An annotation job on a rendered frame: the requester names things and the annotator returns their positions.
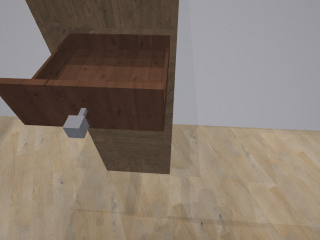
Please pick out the cabinet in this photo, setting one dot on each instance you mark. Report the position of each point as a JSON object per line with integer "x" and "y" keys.
{"x": 120, "y": 150}

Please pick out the drawer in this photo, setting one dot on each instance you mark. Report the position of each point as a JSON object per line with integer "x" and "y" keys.
{"x": 121, "y": 79}

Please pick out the handle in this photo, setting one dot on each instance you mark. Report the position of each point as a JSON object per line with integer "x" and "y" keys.
{"x": 76, "y": 126}

